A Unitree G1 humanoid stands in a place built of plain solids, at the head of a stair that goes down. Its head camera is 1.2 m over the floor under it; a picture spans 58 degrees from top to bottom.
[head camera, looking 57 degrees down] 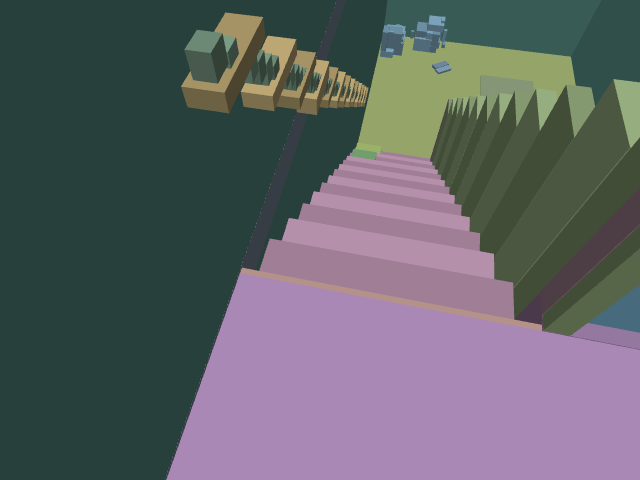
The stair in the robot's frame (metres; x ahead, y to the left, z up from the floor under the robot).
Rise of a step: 0.20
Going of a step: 0.25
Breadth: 0.92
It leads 12 degrees to the right of straight ahead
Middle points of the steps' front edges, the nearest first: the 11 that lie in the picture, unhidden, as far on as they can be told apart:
0.58 -0.20 0.00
0.83 -0.25 -0.20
1.07 -0.31 -0.41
1.32 -0.36 -0.61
1.56 -0.41 -0.81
1.81 -0.46 -1.02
2.05 -0.52 -1.22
2.30 -0.57 -1.42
2.54 -0.62 -1.63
2.79 -0.67 -1.83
3.03 -0.73 -2.04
